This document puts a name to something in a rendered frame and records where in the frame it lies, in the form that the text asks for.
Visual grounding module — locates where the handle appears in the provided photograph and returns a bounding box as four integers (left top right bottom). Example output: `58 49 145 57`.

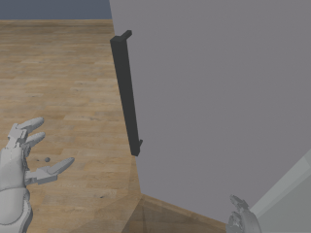
110 30 143 156

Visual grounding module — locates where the right robot hand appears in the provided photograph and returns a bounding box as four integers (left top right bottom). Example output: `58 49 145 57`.
225 194 262 233

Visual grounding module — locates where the left robot hand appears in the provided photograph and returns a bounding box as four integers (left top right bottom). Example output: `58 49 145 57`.
0 116 75 192

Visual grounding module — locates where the fridge door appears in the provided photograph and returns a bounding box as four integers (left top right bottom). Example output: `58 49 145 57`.
109 0 311 224

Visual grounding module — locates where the left robot forearm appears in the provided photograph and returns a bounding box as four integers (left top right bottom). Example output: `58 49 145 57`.
0 186 33 233

